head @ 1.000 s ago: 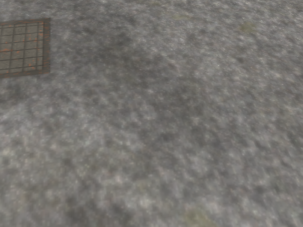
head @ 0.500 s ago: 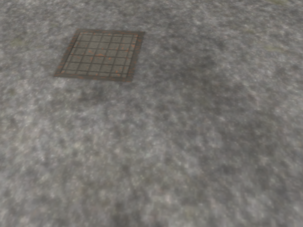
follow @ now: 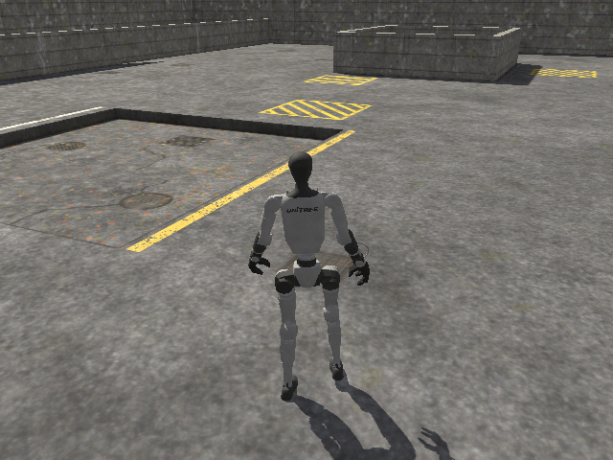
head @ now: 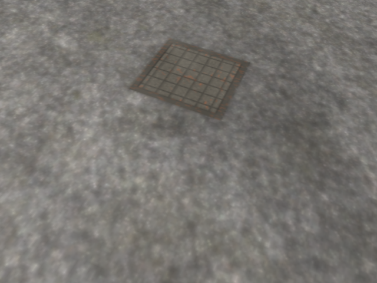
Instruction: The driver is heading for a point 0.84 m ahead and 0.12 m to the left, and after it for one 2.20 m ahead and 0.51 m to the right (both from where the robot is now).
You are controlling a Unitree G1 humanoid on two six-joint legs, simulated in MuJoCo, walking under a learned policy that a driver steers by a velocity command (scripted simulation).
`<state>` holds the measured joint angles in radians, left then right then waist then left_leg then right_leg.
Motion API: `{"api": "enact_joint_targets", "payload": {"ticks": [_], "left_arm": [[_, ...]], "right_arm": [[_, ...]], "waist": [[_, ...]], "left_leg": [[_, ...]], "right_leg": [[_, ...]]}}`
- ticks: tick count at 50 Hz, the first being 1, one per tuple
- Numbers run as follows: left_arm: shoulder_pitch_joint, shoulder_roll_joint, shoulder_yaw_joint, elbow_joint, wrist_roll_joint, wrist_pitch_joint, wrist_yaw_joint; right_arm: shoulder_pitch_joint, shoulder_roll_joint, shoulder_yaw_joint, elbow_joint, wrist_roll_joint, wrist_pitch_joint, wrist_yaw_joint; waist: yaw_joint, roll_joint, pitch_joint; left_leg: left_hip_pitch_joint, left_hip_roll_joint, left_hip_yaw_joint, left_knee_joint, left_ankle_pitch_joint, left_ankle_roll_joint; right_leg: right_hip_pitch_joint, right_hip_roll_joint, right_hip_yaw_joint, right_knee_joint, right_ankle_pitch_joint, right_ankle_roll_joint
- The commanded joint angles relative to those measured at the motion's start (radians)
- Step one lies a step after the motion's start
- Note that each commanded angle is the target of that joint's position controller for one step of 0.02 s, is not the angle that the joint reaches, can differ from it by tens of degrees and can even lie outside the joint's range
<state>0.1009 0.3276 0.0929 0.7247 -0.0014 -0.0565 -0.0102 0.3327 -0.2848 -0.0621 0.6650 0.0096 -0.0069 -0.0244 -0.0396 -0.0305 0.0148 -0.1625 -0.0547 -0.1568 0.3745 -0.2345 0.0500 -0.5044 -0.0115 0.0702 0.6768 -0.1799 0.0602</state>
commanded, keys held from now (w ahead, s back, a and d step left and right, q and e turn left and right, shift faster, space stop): q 0.44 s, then no key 0.12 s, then e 0.44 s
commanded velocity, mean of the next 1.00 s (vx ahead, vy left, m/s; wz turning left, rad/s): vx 0.05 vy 0.00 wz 0.25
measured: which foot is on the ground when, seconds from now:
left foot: down 0.00-0.14, up 0.16-0.54, down 0.56-1.00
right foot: up 0.00-0.12, down 0.14-0.56, up 0.58-1.00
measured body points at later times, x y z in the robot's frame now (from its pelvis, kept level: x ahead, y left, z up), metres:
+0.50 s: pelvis +0.08 -0.01 -0.01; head +0.13 +0.02 +0.44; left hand +0.13 +0.31 -0.12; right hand +0.33 -0.22 -0.09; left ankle +0.07 +0.13 -0.72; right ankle +0.12 -0.13 -0.75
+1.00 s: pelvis +0.10 +0.02 -0.02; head +0.13 +0.02 +0.43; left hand +0.15 +0.33 -0.12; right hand +0.33 -0.20 -0.12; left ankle +0.07 +0.13 -0.75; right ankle +0.10 -0.09 -0.73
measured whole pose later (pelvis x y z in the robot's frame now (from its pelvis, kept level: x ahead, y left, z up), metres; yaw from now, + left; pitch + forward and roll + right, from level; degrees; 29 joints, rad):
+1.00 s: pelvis +0.10 +0.02 -0.02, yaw +11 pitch +0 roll +1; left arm 0.19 0.31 0.06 0.76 -0.02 0.07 0.00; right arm 0.08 -0.27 -0.06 0.73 -0.01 0.03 -0.03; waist 0.02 0.01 0.07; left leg -0.23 0.03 0.16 0.52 -0.28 0.03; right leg -0.31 -0.05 -0.06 0.75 -0.44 0.05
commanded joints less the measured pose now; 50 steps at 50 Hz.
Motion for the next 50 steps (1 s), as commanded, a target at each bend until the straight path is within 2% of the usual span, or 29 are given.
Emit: {"api": "enact_joint_targets", "payload": {"ticks": [1, 4, 5, 6, 7, 8, 9, 10, 11, 12, 14, 16, 21, 24, 26, 27, 28, 29, 30, 31, 32, 33, 34, 35, 37, 40, 42, 47, 50], "left_arm": [[-0.105, 0.064, 0.007, -0.098, -0.004, -0.02, -0.006], [-0.046, 0.096, 0.018, -0.094, -0.004, -0.02, -0.01], [-0.014, 0.095, 0.02, -0.089, 0.001, -0.022, -0.007], [0.011, 0.116, 0.026, -0.091, 0.013, -0.024, 0.002], [0.069, 0.175, 0.035, -0.1, 0.029, -0.019, 0.013], [0.1, 0.213, 0.04, -0.074, 0.047, -0.002, 0.011], [0.078, 0.153, 0.028, -0.083, 0.018, 0.002, 0.011], [0.046, 0.095, 0.01, -0.096, 0.012, 0.005, 0.016], [0.009, 0.078, 0.003, -0.105, 0.017, 0.012, 0.02], [-0.019, 0.075, 0.001, -0.107, 0.014, 0.02, 0.024], [-0.027, 0.085, 0.001, -0.1, 0.022, 0.029, 0.034], [-0.009, 0.096, 0.006, -0.088, 0.021, 0.035, 0.04], [-0.026, 0.141, 0.022, -0.079, 0.006, 0.052, 0.031], [-0.006, 0.161, 0.026, -0.06, -0.013, 0.056, 0.02], [-0.017, 0.163, 0.023, -0.049, -0.035, 0.057, 0.015], [0.011, 0.134, 0.013, -0.032, -0.039, 0.055, 0.012], [0.067, 0.076, -0.007, -0.016, -0.011, 0.051, 0.005], [0.089, 0.001, -0.044, -0.046, 0.048, 0.046, -0.009], [0.034, 0.067, -0.021, -0.044, 0.016, 0.052, 0.002], [0.02, 0.098, -0.012, -0.031, -0.011, 0.06, 0.005], [0.042, 0.09, -0.01, -0.012, -0.014, 0.067, 0.009], [0.057, 0.089, -0.009, 0.015, -0.008, 0.076, 0.015], [0.084, 0.09, -0.007, 0.028, -0.006, 0.084, 0.018], [0.106, 0.087, -0.007, 0.039, -0.011, 0.087, 0.019], [0.101, 0.082, -0.01, 0.034, -0.018, 0.09, 0.022], [0.062, 0.085, -0.012, 0.003, -0.019, 0.097, 0.027], [0.056, 0.081, -0.013, -0.012, -0.021, 0.103, 0.027], [0.075, 0.065, -0.014, -0.032, -0.02, 0.111, 0.013], [0.119, 0.059, -0.01, -0.033, -0.021, 0.113, -0.003]], "right_arm": [[-0.037, -0.212, -0.065, -0.062, 0.007, -0.001, -0.005], [-0.084, -0.197, -0.062, -0.079, 0.015, 0.016, -0.007], [-0.113, -0.184, -0.057, -0.09, 0.02, 0.019, -0.011], [-0.111, -0.147, -0.046, -0.096, 0.016, 0.018, -0.014], [-0.068, -0.079, -0.026, -0.104, -0.01, 0.018, -0.014], [0.016, -0.082, -0.027, -0.126, 0.007, 0.019, -0.021], [0.067, -0.173, -0.05, -0.093, 0.003, 0.021, -0.023], [0.023, -0.217, -0.066, -0.075, 0.008, 0.03, -0.022], [0.007, -0.215, -0.072, -0.062, 0.011, 0.043, -0.025], [-0.015, -0.209, -0.074, -0.07, 0.01, 0.052, -0.025], [-0.042, -0.152, -0.059, -0.081, 0.015, 0.062, -0.017], [-0.085, -0.12, -0.048, -0.105, 0.013, 0.061, -0.012], [-0.142, -0.105, -0.033, -0.136, 0.005, 0.058, 0.016], [-0.157, -0.116, -0.036, -0.147, 0.005, 0.062, 0.028], [-0.118, -0.115, -0.041, -0.134, 0.003, 0.062, 0.033], [-0.088, -0.136, -0.049, -0.12, 0.0, 0.06, 0.03], [-0.058, -0.197, -0.065, -0.119, 0.0, 0.057, 0.018], [-0.089, -0.256, -0.06, -0.158, -0.019, 0.054, 0.001], [-0.084, -0.182, -0.037, -0.152, -0.046, 0.035, 0.009], [-0.118, -0.134, -0.02, -0.13, -0.048, 0.018, 0.018], [-0.164, -0.108, -0.012, -0.108, -0.039, 0.007, 0.021], [-0.194, -0.097, -0.006, -0.098, -0.036, -0.001, 0.021], [-0.223, -0.091, -0.001, -0.085, -0.037, -0.006, 0.019], [-0.235, -0.082, 0.003, -0.075, -0.043, -0.01, 0.015], [-0.26, -0.091, -0.003, -0.062, -0.043, -0.009, 0.008], [-0.237, -0.133, -0.021, -0.035, -0.033, 0.009, -0.004], [-0.235, -0.142, -0.028, -0.022, -0.028, 0.018, -0.007], [-0.267, -0.147, -0.039, -0.005, -0.021, 0.027, -0.009], [-0.295, -0.158, -0.047, 0.005, -0.003, 0.032, -0.013]], "waist": [[0.001, 0.18, -0.011], [0.042, 0.183, -0.049], [0.07, 0.173, -0.055], [0.081, 0.139, -0.083], [0.074, -0.044, -0.184], [0.019, -0.278, -0.193], [0.013, -0.218, -0.158], [0.028, -0.145, -0.11], [0.021, -0.097, -0.094], [0.019, -0.094, -0.072], [0.025, -0.11, -0.052], [0.044, -0.127, -0.063], [0.057, -0.112, -0.098], [0.062, -0.116, -0.088], [0.025, -0.103, -0.09], [0.013, -0.072, -0.095], [0.021, 0.08, -0.131], [0.064, 0.356, -0.161], [-0.005, 0.249, -0.203], [0.009, 0.188, -0.152], [0.032, 0.178, -0.123], [0.037, 0.174, -0.107], [0.054, 0.178, -0.093], [0.064, 0.176, -0.09], [0.058, 0.171, -0.076], [0.021, 0.16, -0.058], [0.013, 0.147, -0.047], [0.028, 0.142, -0.062], [0.065, 0.147, -0.082]], "left_leg": [[-0.034, 0.19, -0.225, -0.059, 0.176, 0.163], [-0.027, 0.178, -0.305, 0.03, 0.212, 0.128], [-0.045, 0.154, -0.309, 0.077, 0.193, 0.102], [-0.086, 0.108, -0.287, 0.155, 0.13, 0.061], [-0.179, 0.016, -0.166, 0.396, -0.118, 0.005], [-0.418, -0.094, -0.039, 0.581, -0.503, -0.049], [-0.462, -0.004, -0.033, 0.746, -0.461, -0.092], [-0.477, 0.025, -0.016, 0.813, -0.383, -0.113], [-0.464, 0.04, 0.007, 0.832, -0.328, -0.127], [-0.463, 0.058, 0.021, 0.836, -0.277, -0.136], [-0.412, 0.063, 0.077, 0.799, -0.203, -0.146], [-0.417, 0.079, 0.1, 0.717, -0.176, -0.152], [-0.294, 0.113, 0.146, 0.485, -0.103, -0.129], [-0.223, 0.095, 0.172, 0.35, -0.096, -0.099], [-0.114, 0.066, 0.195, 0.159, 0.009, -0.058], [0.0, 0.051, 0.185, 0.053, 0.108, -0.027], [0.16, 0.154, 0.043, -0.004, 0.372, 0.014], [0.276, 0.417, -0.26, 0.028, 0.733, 0.157], [0.144, 0.46, -0.25, 0.006, 0.624, 0.283], [0.095, 0.383, -0.153, -0.012, 0.521, 0.249], [0.077, 0.327, -0.083, -0.019, 0.435, 0.193], [0.059, 0.306, -0.041, -0.022, 0.437, 0.166], [0.012, 0.292, 0.006, -0.026, 0.493, 0.161], [-0.009, 0.278, 0.044, -0.03, 0.504, 0.157], [0.005, 0.27, 0.081, -0.029, 0.459, 0.155], [0.049, 0.324, 0.04, -0.026, 0.408, 0.192], [0.067, 0.359, 0.018, -0.028, 0.396, 0.212], [0.085, 0.386, 0.051, -0.002, 0.476, 0.211], [0.07, 0.369, 0.111, 0.065, 0.465, 0.163]], "right_leg": [[0.045, 0.049, -0.01, -0.086, -0.006, 0.008], [0.151, 0.058, 0.003, -0.162, -0.006, -0.015], [0.22, 0.049, -0.003, -0.242, 0.073, -0.032], [0.328, -0.015, 0.028, -0.296, 0.169, -0.062], [0.509, -0.22, 0.207, -0.296, 0.348, -0.131], [0.603, -0.402, 0.508, -0.339, 0.393, -0.302], [0.557, -0.427, 0.531, -0.348, 0.32, -0.341], [0.507, -0.365, 0.387, -0.331, 0.298, -0.309], [0.459, -0.306, 0.276, -0.336, 0.261, -0.276], [0.419, -0.284, 0.219, -0.347, 0.239, -0.267], [0.344, -0.235, 0.098, -0.383, 0.275, -0.27], [0.379, -0.248, 0.056, -0.395, 0.31, -0.292], [0.386, -0.286, -0.034, -0.389, 0.356, -0.297], [0.392, -0.298, -0.044, -0.356, 0.332, -0.279], [0.377, -0.284, -0.063, -0.284, 0.284, -0.237], [0.318, -0.253, -0.094, -0.216, 0.222, -0.187], [0.201, -0.181, -0.177, -0.058, 0.039, -0.097], [-0.03, -0.063, -0.209, 0.206, -0.489, 0.003], [-0.025, -0.063, -0.084, 0.334, -0.509, 0.02], [-0.006, -0.08, -0.057, 0.362, -0.456, 0.019], [-0.003, -0.088, -0.046, 0.334, -0.398, 0.018], [0.018, -0.089, -0.038, 0.33, -0.343, 0.025], [0.071, -0.079, -0.03, 0.33, -0.288, 0.036], [0.109, -0.066, -0.028, 0.315, -0.256, 0.042], [0.124, -0.059, -0.043, 0.237, -0.226, 0.046], [0.086, -0.057, -0.066, 0.204, -0.274, 0.041], [0.06, -0.063, -0.072, 0.204, -0.303, 0.034], [0.099, -0.057, -0.11, 0.138, -0.304, 0.005], [0.198, -0.029, -0.154, -0.035, -0.189, -0.037]]}}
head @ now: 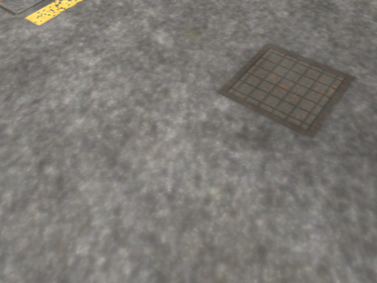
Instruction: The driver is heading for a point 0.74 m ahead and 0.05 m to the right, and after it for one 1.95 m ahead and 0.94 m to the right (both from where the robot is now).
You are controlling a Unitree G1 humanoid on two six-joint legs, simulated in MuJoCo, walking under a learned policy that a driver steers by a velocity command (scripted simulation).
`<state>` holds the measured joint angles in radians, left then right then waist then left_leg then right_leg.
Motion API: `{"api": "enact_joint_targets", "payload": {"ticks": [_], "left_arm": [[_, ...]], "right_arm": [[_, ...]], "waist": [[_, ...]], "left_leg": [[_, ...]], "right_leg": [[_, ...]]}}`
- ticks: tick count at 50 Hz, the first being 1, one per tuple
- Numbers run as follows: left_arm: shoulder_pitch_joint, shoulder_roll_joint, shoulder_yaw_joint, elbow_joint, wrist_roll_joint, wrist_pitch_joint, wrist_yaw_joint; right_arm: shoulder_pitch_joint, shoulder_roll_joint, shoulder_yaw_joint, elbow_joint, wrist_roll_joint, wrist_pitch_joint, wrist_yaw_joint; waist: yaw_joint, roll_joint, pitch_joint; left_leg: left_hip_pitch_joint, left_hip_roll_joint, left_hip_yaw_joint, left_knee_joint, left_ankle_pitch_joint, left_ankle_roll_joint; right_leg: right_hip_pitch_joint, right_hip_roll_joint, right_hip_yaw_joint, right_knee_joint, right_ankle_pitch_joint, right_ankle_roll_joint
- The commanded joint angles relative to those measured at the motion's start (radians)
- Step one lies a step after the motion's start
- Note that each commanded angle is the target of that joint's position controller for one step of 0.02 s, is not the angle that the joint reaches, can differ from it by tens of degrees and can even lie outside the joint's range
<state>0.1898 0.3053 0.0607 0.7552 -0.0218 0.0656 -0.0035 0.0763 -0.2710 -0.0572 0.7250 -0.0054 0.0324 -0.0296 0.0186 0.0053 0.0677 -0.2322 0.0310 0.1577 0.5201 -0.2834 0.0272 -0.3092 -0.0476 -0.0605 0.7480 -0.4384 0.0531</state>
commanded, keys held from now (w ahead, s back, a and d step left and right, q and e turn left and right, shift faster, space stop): e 0.28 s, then no key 0.08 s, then w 0.06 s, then w+q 0.58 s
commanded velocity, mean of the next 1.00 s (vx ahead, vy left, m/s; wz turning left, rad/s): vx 0.21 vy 0.00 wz -0.05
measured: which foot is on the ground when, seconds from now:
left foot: down 0.00-0.04, up 0.06-0.56, down 0.58-0.98, up 1.00-1.00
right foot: up 0.00-0.02, down 0.04-0.58, up 0.60-0.96, down 0.98-1.00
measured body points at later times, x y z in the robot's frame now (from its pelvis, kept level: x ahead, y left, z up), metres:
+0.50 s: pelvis +0.02 -0.02 +0.01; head +0.04 -0.03 +0.46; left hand +0.23 +0.23 -0.08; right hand +0.09 -0.32 -0.10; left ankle +0.06 +0.13 -0.71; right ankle -0.02 -0.10 -0.73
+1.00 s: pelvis +0.21 -0.05 -0.01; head +0.25 -0.05 +0.44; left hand +0.48 +0.18 -0.06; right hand +0.18 -0.34 -0.13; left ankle +0.06 +0.11 -0.73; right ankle +0.31 -0.17 -0.74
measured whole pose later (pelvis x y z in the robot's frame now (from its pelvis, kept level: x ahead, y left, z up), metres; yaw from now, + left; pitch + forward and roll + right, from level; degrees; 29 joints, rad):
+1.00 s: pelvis +0.21 -0.05 -0.01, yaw +0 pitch +2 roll -1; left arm 0.02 0.29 0.04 0.60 -0.01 -0.11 -0.02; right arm 0.46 -0.30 -0.07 0.83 0.02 -0.03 -0.02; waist -0.09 0.00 0.03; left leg -0.01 -0.02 -0.24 0.51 -0.49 0.01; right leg -0.44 0.03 0.02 0.50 -0.08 0.00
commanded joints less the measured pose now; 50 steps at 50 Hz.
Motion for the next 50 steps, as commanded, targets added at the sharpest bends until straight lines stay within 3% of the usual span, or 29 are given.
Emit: {"api": "enact_joint_targets", "payload": {"ticks": [1, 2, 3, 4, 5, 6, 7, 8, 9, 12, 18, 22, 25, 27, 28, 29, 30, 31, 32, 33, 35, 37, 39, 41, 44, 47, 48, 49, 50], "left_arm": [[0.064, 0.086, 0.026, -0.056, 0.002, -0.011, -0.013], [0.077, 0.134, 0.041, -0.06, 0.011, -0.014, -0.007], [0.096, 0.268, 0.074, -0.079, 0.012, -0.021, 0.014], [0.115, 0.26, 0.064, -0.098, 0.048, -0.041, 0.002], [0.088, 0.237, 0.056, -0.105, 0.053, -0.064, -0.005], [0.043, 0.218, 0.054, -0.105, 0.036, -0.078, -0.001], [0.002, 0.195, 0.049, -0.111, 0.016, -0.079, 0.005], [-0.02, 0.176, 0.041, -0.117, 0.004, -0.076, 0.014], [-0.015, 0.169, 0.037, -0.122, 0.004, -0.07, 0.02], [0.008, 0.175, 0.04, -0.135, 0.009, -0.061, 0.029], [-0.007, 0.181, 0.04, -0.146, 0.019, -0.044, 0.035], [0.015, 0.167, 0.027, -0.12, 0.018, -0.05, 0.024], [0.023, 0.176, 0.022, -0.101, 0.018, -0.062, 0.016], [0.016, 0.162, 0.013, -0.093, 0.017, -0.073, 0.013], [0.012, 0.134, 0.003, -0.092, 0.022, -0.081, 0.011], [-0.015, 0.082, -0.013, -0.105, 0.033, -0.092, 0.009], [-0.028, 0.048, -0.019, -0.153, 0.036, -0.112, 0.006], [-0.112, 0.126, 0.002, -0.182, 0.012, -0.13, 0.016], [-0.114, 0.162, 0.016, -0.181, -0.009, -0.145, 0.014], [-0.112, 0.145, 0.013, -0.17, -0.007, -0.156, 0.006], [-0.142, 0.13, 0.016, -0.176, 0.018, -0.173, -0.008], [-0.164, 0.086, 0.008, -0.187, 0.023, -0.181, -0.023], [-0.197, 0.042, -0.005, -0.197, 0.02, -0.182, -0.032], [-0.244, 0.023, -0.012, -0.212, 0.015, -0.182, -0.035], [-0.253, 0.058, 0.001, -0.223, 0.001, -0.182, -0.032], [-0.165, 0.11, 0.025, -0.209, -0.006, -0.185, -0.019], [-0.074, 0.136, 0.042, -0.186, -0.003, -0.185, -0.009], [0.058, 0.173, 0.059, -0.165, 0.004, -0.185, 0.001], [0.213, 0.242, 0.072, -0.148, 0.025, -0.176, 0.011]], "right_arm": [[-0.038, -0.17, -0.053, -0.045, 0.023, -0.004, -0.009], [0.014, -0.146, -0.052, -0.023, 0.023, -0.006, -0.008], [-0.008, -0.088, -0.035, -0.06, -0.026, -0.012, -0.003], [-0.122, -0.105, -0.036, -0.095, -0.021, -0.015, -0.009], [-0.11, -0.137, -0.048, -0.085, -0.001, -0.014, -0.009], [-0.086, -0.141, -0.053, -0.071, 0.009, -0.012, -0.01], [-0.065, -0.145, -0.057, -0.052, 0.007, -0.011, -0.015], [-0.053, -0.156, -0.061, -0.045, 0.0, -0.011, -0.02], [-0.037, -0.146, -0.06, -0.037, 0.001, -0.014, -0.018], [-0.021, -0.128, -0.055, -0.03, 0.012, -0.02, -0.015], [-0.023, -0.124, -0.046, -0.021, 0.014, -0.028, -0.008], [-0.032, -0.129, -0.036, -0.025, 0.023, -0.055, 0.018], [-0.016, -0.127, -0.028, -0.012, 0.034, -0.089, 0.039], [0.056, -0.113, -0.024, 0.025, 0.037, -0.109, 0.048], [0.108, -0.12, -0.025, 0.046, 0.037, -0.115, 0.047], [0.191, -0.152, -0.029, 0.065, 0.035, -0.121, 0.044], [0.261, -0.265, -0.054, 0.087, 0.032, -0.122, 0.043], [0.318, -0.26, -0.058, 0.094, 0.021, -0.129, 0.057], [0.3, -0.214, -0.043, 0.089, 0.02, -0.14, 0.059], [0.288, -0.187, -0.035, 0.081, 0.022, -0.144, 0.057], [0.294, -0.165, -0.027, 0.077, 0.028, -0.135, 0.044], [0.31, -0.144, -0.021, 0.073, 0.028, -0.114, 0.028], [0.303, -0.156, -0.025, 0.06, 0.028, -0.1, 0.012], [0.314, -0.182, -0.034, 0.052, 0.027, -0.091, 0.003], [0.339, -0.199, -0.042, 0.048, 0.036, -0.085, 0.0], [0.308, -0.202, -0.049, 0.034, 0.04, -0.083, 0.0], [0.297, -0.186, -0.044, 0.025, 0.035, -0.082, 0.002], [0.288, -0.146, -0.032, 0.009, 0.021, -0.084, 0.008], [0.33, -0.05, -0.005, -0.025, 0.001, -0.084, 0.007]], "waist": [[0.027, 0.103, -0.139], [0.02, 0.009, -0.133], [-0.007, -0.294, -0.138], [0.069, -0.276, -0.157], [0.053, -0.152, -0.15], [0.018, -0.107, -0.126], [0.0, -0.072, -0.11], [-0.011, -0.079, -0.112], [-0.016, -0.096, -0.128], [-0.008, -0.098, -0.149], [0.015, -0.15, -0.122], [0.046, -0.19, -0.076], [0.044, -0.168, -0.042], [-0.001, -0.13, -0.04], [-0.026, -0.112, -0.051], [-0.055, -0.028, -0.066], [-0.035, 0.194, -0.074], [-0.1, 0.228, 0.0], [-0.084, 0.151, 0.04], [-0.081, 0.137, 0.032], [-0.086, 0.117, 0.017], [-0.081, 0.119, -0.008], [-0.084, 0.117, -0.01], [-0.1, 0.121, 0.0], [-0.095, 0.135, 0.001], [-0.027, 0.148, -0.019], [0.023, 0.138, -0.07], [0.089, 0.105, -0.178], [0.114, -0.091, -0.367]], "left_leg": [[0.108, 0.258, -0.166, -0.03, 0.447, 0.142], [0.025, 0.194, -0.097, 0.088, 0.268, 0.058], [-0.256, 0.047, 0.007, 0.372, -0.131, -0.062], [-0.381, -0.068, -0.141, 0.583, -0.441, -0.091], [-0.41, -0.04, -0.214, 0.681, -0.41, -0.087], [-0.428, -0.019, -0.231, 0.686, -0.314, -0.081], [-0.441, -0.008, -0.236, 0.65, -0.242, -0.085], [-0.425, -0.002, -0.243, 0.626, -0.182, -0.095], [-0.389, -0.017, -0.236, 0.632, -0.138, -0.107], [-0.37, -0.034, -0.236, 0.543, -0.077, -0.126], [-0.259, -0.025, -0.233, 0.309, -0.044, -0.142], [-0.193, -0.018, -0.192, 0.17, -0.058, -0.105], [-0.119, -0.019, -0.152, 0.057, -0.041, -0.052], [0.016, -0.042, -0.13, -0.062, 0.019, -0.007], [0.092, -0.03, -0.165, -0.091, 0.008, 0.016], [0.179, 0.067, -0.314, -0.147, -0.038, 0.059], [0.288, 0.22, -0.624, -0.242, -0.161, 0.184], [0.294, 0.338, -0.881, -0.341, -0.258, 0.303], [0.3, 0.33, -0.86, -0.34, -0.279, 0.296], [0.327, 0.278, -0.782, -0.342, -0.253, 0.266], [0.362, 0.215, -0.656, -0.336, -0.054, 0.223], [0.322, 0.159, -0.559, -0.34, 0.091, 0.205], [0.234, 0.117, -0.485, -0.336, 0.173, 0.191], [0.138, 0.099, -0.455, -0.328, 0.191, 0.177], [0.071, 0.126, -0.501, -0.31, 0.181, 0.156], [0.08, 0.149, -0.536, -0.229, 0.267, 0.118], [0.062, 0.11, -0.512, -0.125, 0.371, 0.093], [-0.008, 0.049, -0.472, 0.078, 0.367, 0.06], [-0.201, -0.053, -0.375, 0.412, 0.084, 0.015]], "right_leg": [[0.072, 0.027, -0.035, -0.226, 0.182, -0.057], [0.161, 0.002, 0.06, -0.339, 0.388, -0.102], [0.323, -0.247, 0.411, -0.358, 0.816, -0.229], [0.29, -0.367, 0.589, -0.41, 0.881, -0.419], [0.289, -0.334, 0.519, -0.416, 0.832, -0.419], [0.289, -0.272, 0.438, -0.402, 0.767, -0.364], [0.292, -0.228, 0.393, -0.396, 0.726, -0.316], [0.29, -0.204, 0.37, -0.396, 0.732, -0.293], [0.28, -0.183, 0.354, -0.396, 0.762, -0.288], [0.311, -0.159, 0.347, -0.398, 0.748, -0.289], [0.229, -0.139, 0.37, -0.402, 0.541, -0.28], [0.15, -0.136, 0.445, -0.49, -0.019, -0.287], [0.121, -0.153, 0.458, -0.491, -0.104, -0.277], [0.058, -0.132, 0.424, -0.45, -0.121, -0.254], [0.022, -0.107, 0.395, -0.402, -0.104, -0.23], [-0.052, -0.051, 0.306, -0.243, -0.039, -0.185], [-0.243, 0.103, 0.1, 0.005, -0.045, -0.106], [-0.433, 0.107, 0.101, 0.187, -0.198, -0.079], [-0.498, 0.054, 0.152, 0.269, -0.143, -0.086], [-0.519, 0.033, 0.157, 0.29, -0.051, -0.089], [-0.535, 0.008, 0.137, 0.241, 0.082, -0.074], [-0.462, 0.021, 0.102, 0.132, 0.158, -0.042], [-0.361, 0.047, 0.071, -0.003, 0.235, -0.01], [-0.255, 0.072, 0.059, -0.121, 0.316, 0.007], [-0.126, 0.082, 0.082, -0.206, 0.394, 0.007], [0.0, 0.067, 0.101, -0.255, 0.364, -0.032], [0.127, 0.071, 0.087, -0.285, 0.355, -0.057], [0.33, 0.0, 0.142, -0.279, 0.335, -0.102], [0.629, -0.215, 0.413, -0.298, 0.139, -0.177]]}}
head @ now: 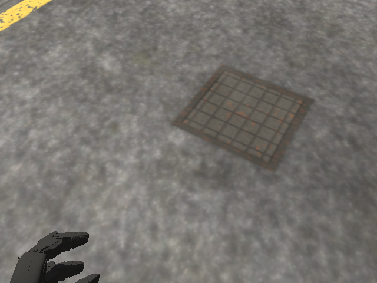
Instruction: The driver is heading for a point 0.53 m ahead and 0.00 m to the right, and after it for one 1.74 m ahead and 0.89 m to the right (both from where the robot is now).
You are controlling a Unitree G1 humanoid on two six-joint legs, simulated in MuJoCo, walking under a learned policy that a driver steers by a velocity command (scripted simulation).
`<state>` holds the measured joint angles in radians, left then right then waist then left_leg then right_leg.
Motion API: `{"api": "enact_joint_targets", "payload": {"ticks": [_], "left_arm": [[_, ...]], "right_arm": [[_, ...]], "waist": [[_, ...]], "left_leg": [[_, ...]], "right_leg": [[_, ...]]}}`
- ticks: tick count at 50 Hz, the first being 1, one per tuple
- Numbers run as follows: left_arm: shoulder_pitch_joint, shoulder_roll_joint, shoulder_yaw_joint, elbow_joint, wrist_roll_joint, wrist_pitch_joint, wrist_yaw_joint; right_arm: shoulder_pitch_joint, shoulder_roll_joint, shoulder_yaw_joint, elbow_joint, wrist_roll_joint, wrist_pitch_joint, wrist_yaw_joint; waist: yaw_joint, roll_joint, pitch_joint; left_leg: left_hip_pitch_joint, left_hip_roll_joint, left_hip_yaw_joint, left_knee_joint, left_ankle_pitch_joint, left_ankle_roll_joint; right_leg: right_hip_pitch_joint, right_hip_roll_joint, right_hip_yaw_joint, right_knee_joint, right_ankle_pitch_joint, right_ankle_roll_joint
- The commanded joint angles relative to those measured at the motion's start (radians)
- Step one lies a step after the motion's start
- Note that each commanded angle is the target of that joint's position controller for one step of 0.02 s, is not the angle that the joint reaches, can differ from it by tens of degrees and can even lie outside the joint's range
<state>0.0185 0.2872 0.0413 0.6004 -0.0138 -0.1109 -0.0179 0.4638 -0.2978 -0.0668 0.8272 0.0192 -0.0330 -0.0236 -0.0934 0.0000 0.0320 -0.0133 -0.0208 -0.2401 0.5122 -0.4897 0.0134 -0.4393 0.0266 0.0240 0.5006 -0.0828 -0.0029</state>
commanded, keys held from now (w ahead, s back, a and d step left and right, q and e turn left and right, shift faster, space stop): w+q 0.06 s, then w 0.36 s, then w+e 0.58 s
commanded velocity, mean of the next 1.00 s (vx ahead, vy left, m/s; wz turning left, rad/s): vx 0.49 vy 0.00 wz -0.06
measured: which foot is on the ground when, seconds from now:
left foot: up 0.00-0.44, down 0.46-1.00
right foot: down 0.00-0.46, up 0.48-1.00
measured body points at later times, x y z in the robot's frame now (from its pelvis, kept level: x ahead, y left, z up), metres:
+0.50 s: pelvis +0.26 +0.05 +0.00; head +0.30 +0.07 +0.45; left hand +0.21 +0.33 -0.13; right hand +0.53 -0.14 -0.07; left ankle +0.36 +0.16 -0.72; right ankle +0.11 -0.12 -0.70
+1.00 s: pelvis +0.54 +0.06 +0.00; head +0.57 +0.04 +0.44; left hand +0.78 +0.26 -0.09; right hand +0.53 -0.24 -0.13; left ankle +0.36 +0.17 -0.72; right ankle +0.66 -0.05 -0.72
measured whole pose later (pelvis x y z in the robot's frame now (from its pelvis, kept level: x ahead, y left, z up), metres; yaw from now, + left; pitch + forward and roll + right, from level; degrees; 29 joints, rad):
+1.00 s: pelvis +0.54 +0.06 +0.00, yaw -7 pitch +1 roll +2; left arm 0.08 0.26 0.04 0.65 -0.02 -0.03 -0.07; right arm 0.33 -0.30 -0.07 0.85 0.02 -0.04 -0.02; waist -0.06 -0.02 0.05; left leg 0.11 0.02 0.28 0.37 -0.46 -0.02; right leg -0.53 -0.02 -0.07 0.60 -0.12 -0.10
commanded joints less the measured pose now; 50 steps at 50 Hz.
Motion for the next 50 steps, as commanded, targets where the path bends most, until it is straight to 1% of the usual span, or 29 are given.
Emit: {"api": "enact_joint_targets", "payload": {"ticks": [1, 2, 3, 4, 5, 6, 8, 10, 12, 15, 19, 21, 22, 23, 24, 25, 26, 27, 28, 29, 31, 34, 36, 40, 43, 45, 48, 49, 50], "left_arm": [[0.383, 0.275, 0.089, 0.022, 0.034, 0.007, 0.006], [0.314, 0.166, 0.064, 0.014, 0.022, 0.007, 0.005], [0.269, 0.122, 0.053, 0.015, 0.012, 0.01, 0.009], [0.24, 0.109, 0.048, 0.029, 0.018, 0.011, 0.007], [0.228, 0.091, 0.044, 0.043, 0.027, 0.01, 0.005], [0.219, 0.086, 0.042, 0.054, 0.032, 0.005, 0.005], [0.227, 0.083, 0.045, 0.077, 0.019, -0.009, 0.003], [0.235, 0.109, 0.053, 0.099, 0.009, -0.015, 0.001], [0.237, 0.132, 0.058, 0.113, 0.004, -0.011, 0.002], [0.265, 0.162, 0.063, 0.132, -0.008, 0.0, 0.005], [0.347, 0.196, 0.07, 0.182, -0.022, 0.022, 0.007], [0.352, 0.209, 0.071, 0.195, -0.022, 0.039, 0.012], [0.348, 0.206, 0.066, 0.2, -0.022, 0.046, 0.014], [0.356, 0.18, 0.052, 0.199, -0.015, 0.048, 0.018], [0.378, 0.1, 0.021, 0.162, 0.01, 0.043, 0.018], [0.469, 0.023, -0.004, 0.155, 0.0, 0.027, 0.016], [0.387, 0.139, 0.027, 0.16, -0.03, 0.019, 0.013], [0.32, 0.159, 0.036, 0.134, -0.042, 0.016, 0.012], [0.291, 0.145, 0.035, 0.133, -0.03, 0.017, 0.017], [0.292, 0.135, 0.039, 0.137, -0.018, 0.027, 0.019], [0.339, 0.099, 0.037, 0.158, -0.022, 0.056, 0.016], [0.301, 0.072, 0.036, 0.144, -0.017, 0.08, 0.02], [0.254, 0.065, 0.033, 0.127, -0.013, 0.078, 0.017], [0.126, 0.037, 0.017, 0.084, -0.007, 0.066, -0.011], [0.03, 0.03, 0.009, 0.035, -0.007, 0.065, -0.03], [-0.005, 0.036, 0.01, 0.004, -0.007, 0.065, -0.043], [0.05, 0.078, 0.032, -0.015, -0.009, 0.073, -0.051], [0.14, 0.111, 0.051, 0.0, -0.011, 0.078, -0.048], [0.291, 0.159, 0.081, 0.034, -0.013, 0.081, -0.036]], "right_arm": [[0.048, -0.003, 0.015, -0.153, 0.021, -0.03, 0.001], [0.0, -0.116, -0.012, -0.124, 0.039, -0.025, 0.0], [-0.09, -0.146, -0.02, -0.134, 0.031, -0.021, 0.004], [-0.126, -0.122, -0.016, -0.133, 0.016, -0.021, 0.004], [-0.148, -0.105, -0.016, -0.138, 0.008, -0.022, 0.009], [-0.149, -0.086, -0.014, -0.14, 0.011, -0.019, 0.015], [-0.168, -0.049, -0.003, -0.149, 0.01, -0.012, 0.02], [-0.225, -0.037, 0.007, -0.174, -0.004, -0.012, 0.024], [-0.28, -0.03, 0.018, -0.19, -0.013, -0.023, 0.036], [-0.386, -0.026, 0.031, -0.213, -0.009, -0.041, 0.055], [-0.478, -0.059, 0.024, -0.255, 0.0, -0.046, 0.067], [-0.442, -0.088, 0.01, -0.253, -0.003, -0.047, 0.069], [-0.345, -0.115, -0.008, -0.228, -0.007, -0.047, 0.064], [-0.19, -0.162, -0.035, -0.184, -0.008, -0.044, 0.054], [-0.028, -0.252, -0.058, -0.162, -0.028, -0.037, 0.037], [-0.02, -0.278, -0.055, -0.163, -0.03, -0.035, 0.039], [-0.051, -0.182, -0.031, -0.165, -0.023, -0.041, 0.041], [-0.107, -0.151, -0.02, -0.159, -0.016, -0.045, 0.042], [-0.169, -0.12, -0.012, -0.158, -0.019, -0.051, 0.045], [-0.214, -0.09, -0.006, -0.157, -0.025, -0.058, 0.048], [-0.253, -0.067, -0.006, -0.146, -0.035, -0.077, 0.049], [-0.26, -0.081, -0.016, -0.113, -0.039, -0.096, 0.042], [-0.246, -0.09, -0.02, -0.094, -0.04, -0.095, 0.033], [-0.219, -0.127, -0.028, -0.071, -0.032, -0.082, 0.018], [-0.16, -0.151, -0.038, -0.042, -0.02, -0.062, 0.014], [-0.141, -0.163, -0.043, -0.03, -0.009, -0.043, 0.013], [-0.164, -0.202, -0.054, -0.038, 0.0, -0.019, 0.002], [-0.174, -0.213, -0.057, -0.043, 0.002, -0.011, -0.002], [-0.194, -0.208, -0.053, -0.049, 0.008, -0.007, -0.005]], "waist": [[0.151, -0.406, -0.377], [0.153, -0.24, -0.214], [0.158, -0.143, -0.097], [0.14, -0.071, -0.052], [0.125, -0.073, -0.022], [0.109, -0.093, -0.014], [0.099, -0.091, -0.002], [0.097, -0.066, 0.025], [0.104, -0.051, 0.032], [0.141, -0.047, 0.044], [0.153, -0.056, 0.05], [0.113, -0.072, 0.009], [0.051, -0.071, -0.054], [-0.024, -0.064, -0.149], [-0.065, 0.085, -0.305], [-0.004, 0.273, -0.429], [-0.037, 0.16, -0.319], [-0.014, 0.142, -0.185], [0.021, 0.089, -0.128], [0.053, 0.1, -0.082], [0.095, 0.113, -0.07], [0.108, 0.071, -0.011], [0.097, 0.057, 0.011], [0.049, 0.031, 0.049], [0.012, 0.015, 0.081], [0.009, 0.021, 0.083], [0.073, 0.076, 0.002], [0.128, 0.088, -0.055], [0.217, 0.072, -0.134]], "left_leg": [[-0.648, -0.054, 0.058, 0.658, -0.127, 0.003], [-0.728, 0.026, 0.049, 0.769, -0.039, 0.0], [-0.733, 0.064, 0.089, 0.766, 0.052, 0.003], [-0.689, 0.094, 0.103, 0.737, 0.116, 0.005], [-0.666, 0.114, 0.1, 0.7, 0.154, 0.006], [-0.63, 0.127, 0.104, 0.675, 0.176, 0.008], [-0.629, 0.129, 0.118, 0.616, 0.187, 0.004], [-0.671, 0.134, 0.125, 0.507, 0.229, -0.007], [-0.665, 0.143, 0.152, 0.369, 0.333, -0.014], [-0.583, 0.119, 0.213, 0.182, 0.468, -0.013], [-0.553, 0.09, 0.226, 0.063, 0.453, 0.02], [-0.462, 0.054, 0.256, 0.022, 0.396, 0.051], [-0.301, 0.025, 0.28, -0.013, 0.404, 0.075], [-0.064, 0.026, 0.273, -0.007, 0.411, 0.101], [0.269, 0.265, -0.017, 0.006, 0.366, 0.181], [0.408, 0.44, -0.442, -0.142, 0.168, 0.287], [0.32, 0.413, -0.399, -0.191, 0.096, 0.248], [0.195, 0.383, -0.238, -0.212, 0.153, 0.215], [0.082, 0.341, -0.139, -0.238, 0.231, 0.196], [-0.006, 0.305, -0.052, -0.273, 0.304, 0.185], [-0.103, 0.279, 0.052, -0.336, 0.387, 0.185], [-0.14, 0.273, 0.176, -0.384, 0.497, 0.187], [-0.113, 0.262, 0.243, -0.394, 0.536, 0.181], [-0.07, 0.253, 0.354, -0.408, 0.563, 0.158], [0.036, 0.287, 0.388, -0.38, 0.609, 0.153], [0.111, 0.306, 0.407, -0.332, 0.695, 0.143], [0.162, 0.306, 0.448, -0.149, 1.15, 0.11], [0.149, 0.296, 0.458, -0.012, 1.263, 0.098], [0.059, 0.262, 0.478, 0.194, 1.226, 0.069]], "right_leg": [[0.82, -0.459, 0.786, -0.235, -0.446, -0.235], [0.693, -0.429, 0.721, -0.267, -0.564, -0.213], [0.566, -0.389, 0.528, -0.261, -0.45, -0.186], [0.463, -0.335, 0.408, -0.271, -0.299, -0.175], [0.401, -0.299, 0.327, -0.29, -0.194, -0.177], [0.357, -0.275, 0.263, -0.314, -0.137, -0.178], [0.327, -0.272, 0.201, -0.35, -0.055, -0.204], [0.325, -0.283, 0.162, -0.382, 0.001, -0.228], [0.33, -0.268, 0.101, -0.395, 0.052, -0.229], [0.309, -0.238, 0.018, -0.394, 0.089, -0.202], [0.42, -0.29, 0.015, -0.357, 0.145, -0.174], [0.475, -0.295, -0.004, -0.263, 0.341, -0.149], [0.449, -0.265, -0.03, -0.128, 0.484, -0.125], [0.35, -0.216, -0.058, 0.067, 0.485, -0.093], [0.074, -0.134, -0.095, 0.426, 0.141, -0.04], [-0.173, 0.008, 0.022, 0.691, -0.506, -0.009], [-0.272, -0.036, 0.116, 0.783, -0.486, -0.016], [-0.311, -0.081, 0.091, 0.771, -0.392, -0.025], [-0.28, -0.122, 0.074, 0.726, -0.306, -0.022], [-0.24, -0.148, 0.077, 0.683, -0.244, -0.015], [-0.149, -0.168, 0.081, 0.67, -0.172, 0.0], [-0.197, -0.167, 0.098, 0.607, -0.088, 0.019], [-0.239, -0.16, 0.106, 0.503, 0.01, 0.026], [-0.22, -0.144, 0.025, 0.27, 0.159, 0.013], [-0.266, -0.136, -0.016, 0.176, 0.133, -0.013], [-0.284, -0.121, -0.047, 0.142, 0.066, -0.037], [-0.138, -0.034, -0.129, 0.136, -0.076, -0.094], [-0.021, 0.007, -0.149, 0.135, -0.113, -0.12], [0.204, 0.045, -0.144, 0.067, -0.064, -0.158]]}}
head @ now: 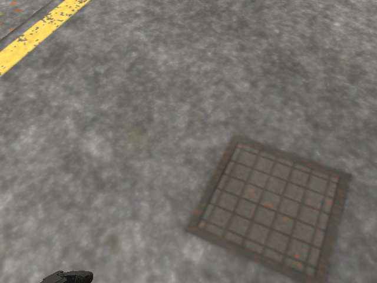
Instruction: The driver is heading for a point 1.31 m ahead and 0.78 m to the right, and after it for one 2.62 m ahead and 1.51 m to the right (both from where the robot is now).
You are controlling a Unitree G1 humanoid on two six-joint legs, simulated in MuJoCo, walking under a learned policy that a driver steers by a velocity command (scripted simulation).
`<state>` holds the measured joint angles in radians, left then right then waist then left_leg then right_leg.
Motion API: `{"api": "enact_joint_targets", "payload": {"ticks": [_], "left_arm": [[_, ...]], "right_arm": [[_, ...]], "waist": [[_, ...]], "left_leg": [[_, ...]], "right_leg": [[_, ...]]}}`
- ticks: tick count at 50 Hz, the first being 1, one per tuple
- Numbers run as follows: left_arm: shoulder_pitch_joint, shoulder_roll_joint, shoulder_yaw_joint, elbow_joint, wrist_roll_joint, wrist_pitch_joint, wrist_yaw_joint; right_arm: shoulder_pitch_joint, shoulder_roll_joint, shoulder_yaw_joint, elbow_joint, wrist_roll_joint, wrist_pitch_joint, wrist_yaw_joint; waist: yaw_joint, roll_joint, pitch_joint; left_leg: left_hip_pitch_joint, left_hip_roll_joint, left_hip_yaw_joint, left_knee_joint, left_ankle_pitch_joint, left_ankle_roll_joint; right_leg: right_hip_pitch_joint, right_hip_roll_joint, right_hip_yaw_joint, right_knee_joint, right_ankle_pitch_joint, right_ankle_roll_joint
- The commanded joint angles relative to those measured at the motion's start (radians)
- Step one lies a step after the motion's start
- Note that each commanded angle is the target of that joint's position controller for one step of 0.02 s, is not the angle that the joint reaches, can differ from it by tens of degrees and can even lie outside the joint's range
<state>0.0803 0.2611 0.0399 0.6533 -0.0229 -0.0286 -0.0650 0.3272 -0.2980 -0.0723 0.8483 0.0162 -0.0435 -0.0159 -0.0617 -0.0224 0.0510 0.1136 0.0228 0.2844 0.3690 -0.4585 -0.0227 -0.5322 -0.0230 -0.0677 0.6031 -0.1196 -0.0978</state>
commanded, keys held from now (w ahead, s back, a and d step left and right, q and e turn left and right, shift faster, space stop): w+e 1.00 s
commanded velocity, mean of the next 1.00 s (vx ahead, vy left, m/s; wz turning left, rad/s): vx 0.50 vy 0.00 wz -0.58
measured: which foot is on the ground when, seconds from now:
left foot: down 0.00-0.00, up 0.02-0.46, down 0.48-1.00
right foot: up 0.00-0.00, down 0.02-0.48, up 0.50-1.00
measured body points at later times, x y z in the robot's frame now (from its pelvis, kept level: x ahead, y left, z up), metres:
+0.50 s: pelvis +0.30 +0.00 +0.00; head +0.33 -0.01 +0.45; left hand +0.42 +0.28 -0.10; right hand +0.46 -0.30 -0.06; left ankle +0.45 +0.08 -0.72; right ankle +0.14 -0.08 -0.72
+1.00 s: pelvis +0.53 -0.11 +0.00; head +0.56 -0.15 +0.45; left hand +0.86 -0.07 -0.06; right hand +0.37 -0.37 -0.12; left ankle +0.45 +0.08 -0.72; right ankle +0.58 -0.27 -0.71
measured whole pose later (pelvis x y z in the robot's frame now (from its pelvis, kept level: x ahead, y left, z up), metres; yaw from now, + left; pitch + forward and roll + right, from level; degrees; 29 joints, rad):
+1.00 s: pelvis +0.53 -0.11 +0.00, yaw -36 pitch +2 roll +2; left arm 0.06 0.28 0.05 0.57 -0.02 -0.02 -0.06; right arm 0.33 -0.32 -0.08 0.84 0.03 -0.05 -0.01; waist -0.08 -0.02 0.06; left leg 0.10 0.05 0.25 0.36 -0.44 -0.05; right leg -0.54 -0.03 -0.05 0.60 -0.13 -0.09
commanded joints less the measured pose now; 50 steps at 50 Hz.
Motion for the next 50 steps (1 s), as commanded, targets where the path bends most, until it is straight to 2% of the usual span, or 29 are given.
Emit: {"api": "enact_joint_targets", "payload": {"ticks": [1, 2, 3, 4, 5, 6, 7, 10, 12, 15, 19, 22, 23, 24, 25, 26, 27, 28, 29, 30, 32, 34, 37, 41, 45, 46, 48, 49, 50], "left_arm": [[0.373, 0.265, 0.114, 0.013, -0.005, 0.012, 0.034], [0.321, 0.358, 0.122, -0.002, -0.007, 0.001, 0.037], [0.347, 0.268, 0.097, -0.027, -0.001, -0.015, 0.032], [0.309, 0.221, 0.083, -0.018, 0.006, -0.028, 0.029], [0.248, 0.197, 0.075, -0.021, 0.002, -0.035, 0.03], [0.188, 0.166, 0.066, -0.032, 0.003, -0.036, 0.032], [0.157, 0.147, 0.058, -0.049, 0.017, -0.038, 0.038], [0.157, 0.168, 0.063, -0.044, 0.012, -0.042, 0.053], [0.184, 0.194, 0.071, -0.031, 0.008, -0.039, 0.067], [0.222, 0.203, 0.073, -0.013, 0.001, -0.026, 0.079], [0.281, 0.2, 0.075, 0.015, -0.007, -0.015, 0.083], [0.265, 0.195, 0.077, 0.016, -0.003, -0.007, 0.088], [0.248, 0.18, 0.072, 0.01, -0.001, -0.005, 0.087], [0.247, 0.136, 0.056, 0.002, 0.005, -0.006, 0.082], [0.279, 0.072, 0.032, -0.017, 0.028, -0.008, 0.081], [0.416, 0.049, 0.022, -0.048, -0.015, -0.017, 0.079], [0.386, 0.163, 0.042, -0.01, -0.026, -0.014, 0.084], [0.274, 0.206, 0.056, -0.023, -0.016, -0.008, 0.083], [0.228, 0.193, 0.056, -0.031, -0.004, -0.004, 0.084], [0.196, 0.179, 0.058, -0.043, 0.004, -0.004, 0.08], [0.209, 0.14, 0.055, -0.047, -0.008, 0.004, 0.07], [0.187, 0.108, 0.047, -0.061, -0.006, 0.012, 0.067], [0.134, 0.092, 0.039, -0.083, 0.0, 0.013, 0.062], [0.033, 0.072, 0.028, -0.101, 0.0, -0.002, 0.038], [-0.069, 0.068, 0.023, -0.141, -0.004, -0.006, 0.013], [-0.076, 0.077, 0.027, -0.15, -0.003, -0.005, 0.009], [-0.035, 0.112, 0.045, -0.153, 0.003, 0.002, 0.006], [0.046, 0.143, 0.063, -0.138, 0.005, 0.007, 0.008], [0.205, 0.188, 0.092, -0.096, 0.002, 0.012, 0.017]], "right_arm": [[-0.04, -0.165, -0.029, -0.086, -0.008, -0.006, -0.014], [0.061, -0.018, 0.015, -0.14, -0.038, -0.036, 0.005], [-0.054, -0.106, 0.005, -0.152, -0.004, -0.076, 0.02], [-0.148, -0.146, -0.006, -0.185, 0.031, -0.095, 0.027], [-0.156, -0.133, -0.001, -0.187, 0.019, -0.104, 0.021], [-0.151, -0.136, -0.006, -0.175, -0.009, -0.104, 0.015], [-0.127, -0.141, -0.011, -0.171, -0.019, -0.093, 0.015], [-0.117, -0.106, -0.005, -0.174, -0.034, -0.063, 0.014], [-0.19, -0.08, 0.007, -0.199, -0.035, -0.055, 0.012], [-0.307, -0.05, 0.022, -0.224, -0.029, -0.061, 0.021], [-0.378, -0.085, 0.011, -0.249, -0.009, -0.075, 0.038], [-0.326, -0.124, -0.009, -0.241, -0.005, -0.088, 0.042], [-0.251, -0.136, -0.02, -0.221, -0.007, -0.093, 0.038], [-0.143, -0.167, -0.035, -0.205, -0.02, -0.099, 0.031], [0.004, -0.222, -0.047, -0.194, -0.03, -0.095, 0.022], [0.044, -0.278, -0.061, -0.157, -0.036, -0.082, 0.034], [-0.001, -0.165, -0.038, -0.184, -0.017, -0.078, 0.037], [-0.041, -0.114, -0.023, -0.191, -0.013, -0.071, 0.031], [-0.083, -0.101, -0.016, -0.193, -0.023, -0.066, 0.03], [-0.104, -0.083, -0.011, -0.182, -0.027, -0.063, 0.028], [-0.11, -0.072, -0.008, -0.167, -0.029, -0.07, 0.022], [-0.101, -0.087, -0.014, -0.147, -0.021, -0.077, 0.021], [-0.091, -0.122, -0.026, -0.123, -0.022, -0.075, 0.019], [-0.083, -0.148, -0.03, -0.101, -0.017, -0.06, 0.014], [-0.03, -0.182, -0.039, -0.068, 0.0, -0.04, 0.013], [-0.027, -0.192, -0.042, -0.063, 0.006, -0.033, 0.012], [-0.035, -0.224, -0.052, -0.064, 0.016, -0.021, 0.007], [-0.041, -0.237, -0.056, -0.066, 0.02, -0.014, 0.003], [-0.056, -0.227, -0.051, -0.072, 0.025, -0.009, -0.001]], "waist": [[0.24, -0.01, -0.239], [0.099, -0.242, -0.32], [0.184, -0.111, -0.41], [0.187, -0.064, -0.256], [0.135, 0.018, -0.166], [0.096, 0.036, -0.114], [0.065, 0.008, -0.104], [0.042, 0.003, -0.081], [0.062, -0.006, -0.053], [0.112, -0.046, -0.045], [0.137, -0.067, -0.048], [0.096, -0.106, -0.053], [0.053, -0.111, -0.077], [0.0, -0.084, -0.166], [-0.039, 0.063, -0.321], [0.042, 0.418, -0.381], [0.012, 0.248, -0.28], [-0.012, 0.156, -0.165], [0.005, 0.089, -0.108], [0.017, 0.088, -0.061], [0.04, 0.137, -0.049], [0.042, 0.125, -0.034], [0.035, 0.094, -0.023], [-0.001, 0.081, 0.0], [-0.028, 0.078, 0.033], [-0.02, 0.082, 0.033], [0.027, 0.114, -0.014], [0.08, 0.123, -0.066], [0.171, 0.102, -0.147]], "left_leg": [[-0.314, 0.169, -0.05, 0.638, 0.846, 0.06], [-0.768, -0.055, -0.171, 0.977, -0.115, -0.003], [-0.876, -0.051, -0.386, 1.059, -0.135, 0.014], [-0.938, -0.004, -0.389, 1.016, -0.03, 0.038], [-0.903, 0.04, -0.383, 0.923, 0.055, 0.045], [-0.842, 0.068, -0.377, 0.837, 0.098, 0.035], [-0.775, 0.087, -0.385, 0.8, 0.134, 0.025], [-0.723, 0.084, -0.352, 0.68, 0.184, -0.029], [-0.726, 0.066, -0.335, 0.539, 0.291, -0.057], [-0.644, 0.013, -0.323, 0.29, 0.498, -0.063], [-0.596, -0.019, -0.357, 0.151, 0.534, -0.043], [-0.539, -0.017, -0.373, 0.116, 0.415, 0.003], [-0.439, -0.022, -0.354, 0.079, 0.41, 0.028], [-0.251, 0.034, -0.388, 0.077, 0.399, 0.07], [0.012, 0.216, -0.581, 0.09, 0.333, 0.125], [0.234, 0.401, -1.081, -0.042, 0.047, 0.279], [0.164, 0.384, -1.075, -0.085, -0.152, 0.251], [0.047, 0.341, -0.891, -0.089, -0.09, 0.209], [-0.065, 0.298, -0.764, -0.1, 0.059, 0.191], [-0.14, 0.262, -0.673, -0.119, 0.17, 0.191], [-0.21, 0.223, -0.546, -0.164, 0.269, 0.186], [-0.223, 0.229, -0.472, -0.196, 0.34, 0.206], [-0.189, 0.243, -0.383, -0.219, 0.444, 0.223], [-0.165, 0.213, -0.236, -0.219, 0.525, 0.191], [-0.082, 0.243, -0.17, -0.194, 0.584, 0.168], [-0.055, 0.252, -0.155, -0.169, 0.654, 0.16], [-0.016, 0.255, -0.116, -0.045, 0.978, 0.139], [-0.02, 0.248, -0.096, 0.085, 1.123, 0.128], [-0.099, 0.218, -0.066, 0.286, 1.132, 0.099]], "right_leg": [[0.6, -0.01, 0.143, -0.064, -0.01, -0.119], [0.911, -0.259, 0.726, -0.156, -0.165, -0.315], [0.947, -0.309, 0.894, -0.295, -0.266, -0.331], [0.838, -0.283, 0.746, -0.324, -0.196, -0.277], [0.69, -0.237, 0.623, -0.321, -0.088, -0.241], [0.567, -0.194, 0.528, -0.328, 0.03, -0.217], [0.488, -0.169, 0.478, -0.347, 0.117, -0.212], [0.364, -0.134, 0.39, -0.379, 0.261, -0.216], [0.312, -0.098, 0.336, -0.383, 0.267, -0.193], [0.269, -0.043, 0.294, -0.357, 0.159, -0.133], [0.339, -0.083, 0.394, -0.294, 0.046, -0.107], [0.407, -0.12, 0.48, -0.204, 0.053, -0.083], [0.396, -0.097, 0.477, -0.146, 0.087, -0.064], [0.353, -0.042, 0.433, 0.014, 0.096, -0.031], [0.217, 0.039, 0.332, 0.306, -0.145, 0.01], [-0.141, 0.129, 0.247, 0.592, -0.506, 0.059], [-0.236, 0.047, 0.276, 0.701, -0.434, 0.075], [-0.251, 0.016, 0.242, 0.712, -0.338, 0.082], [-0.213, -0.017, 0.218, 0.69, -0.271, 0.089], [-0.197, -0.044, 0.217, 0.643, -0.228, 0.092], [-0.136, -0.077, 0.195, 0.592, -0.19, 0.093], [-0.159, -0.089, 0.178, 0.546, -0.169, 0.102], [-0.21, -0.099, 0.172, 0.429, -0.073, 0.118], [-0.161, -0.085, 0.112, 0.204, 0.115, 0.108], [-0.136, -0.063, 0.052, 0.067, 0.102, 0.073], [-0.123, -0.051, 0.038, 0.047, 0.064, 0.057], [-0.018, 0.008, -0.014, 0.028, -0.039, 0.014], [0.094, 0.049, -0.037, 0.016, -0.076, -0.014], [0.32, 0.089, -0.044, -0.049, -0.015, -0.052]]}}
Keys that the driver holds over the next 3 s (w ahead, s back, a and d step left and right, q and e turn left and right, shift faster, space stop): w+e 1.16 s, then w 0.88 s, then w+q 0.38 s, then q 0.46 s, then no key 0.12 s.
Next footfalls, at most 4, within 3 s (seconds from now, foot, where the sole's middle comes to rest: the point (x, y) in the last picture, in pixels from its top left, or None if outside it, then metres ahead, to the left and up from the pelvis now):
0.02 right None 0.17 -0.09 -0.76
0.48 left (170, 272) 0.49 0.07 -0.76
1.02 right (269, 230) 0.61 -0.29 -0.76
1.52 left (265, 150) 0.97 -0.35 -0.76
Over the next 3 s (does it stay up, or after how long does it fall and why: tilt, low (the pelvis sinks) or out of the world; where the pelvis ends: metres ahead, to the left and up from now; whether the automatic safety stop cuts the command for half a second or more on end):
stays up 1.25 -0.81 0.01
